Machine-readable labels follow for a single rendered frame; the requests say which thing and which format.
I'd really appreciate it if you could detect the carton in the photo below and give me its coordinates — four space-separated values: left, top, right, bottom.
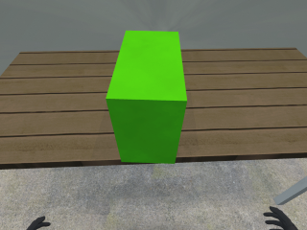
106 31 187 164

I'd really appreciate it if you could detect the table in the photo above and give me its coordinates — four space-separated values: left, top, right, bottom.
0 47 307 205

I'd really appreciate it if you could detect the right robot hand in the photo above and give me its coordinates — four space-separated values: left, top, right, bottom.
263 206 298 230

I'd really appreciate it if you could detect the left robot hand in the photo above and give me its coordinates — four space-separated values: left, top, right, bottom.
26 216 51 230

